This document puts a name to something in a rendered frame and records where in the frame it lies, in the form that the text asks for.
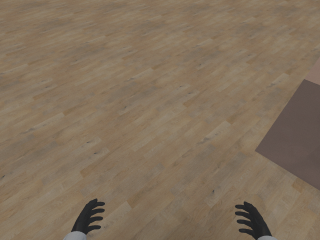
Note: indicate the robot right hand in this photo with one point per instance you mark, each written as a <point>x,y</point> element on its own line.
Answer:
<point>257,223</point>

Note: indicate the robot left hand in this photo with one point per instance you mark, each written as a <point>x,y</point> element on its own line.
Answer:
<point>84,218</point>

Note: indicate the pedestal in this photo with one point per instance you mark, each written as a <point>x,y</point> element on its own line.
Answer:
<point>293,141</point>

